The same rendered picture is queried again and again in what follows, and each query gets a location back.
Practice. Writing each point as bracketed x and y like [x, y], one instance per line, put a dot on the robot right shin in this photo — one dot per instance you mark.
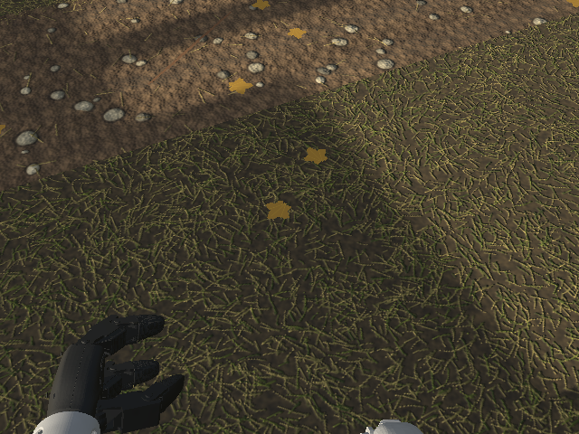
[384, 421]

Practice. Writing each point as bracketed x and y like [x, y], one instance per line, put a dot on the robot left forearm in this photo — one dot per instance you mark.
[68, 422]

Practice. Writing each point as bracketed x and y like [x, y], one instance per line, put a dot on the robot left hand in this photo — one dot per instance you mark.
[85, 383]

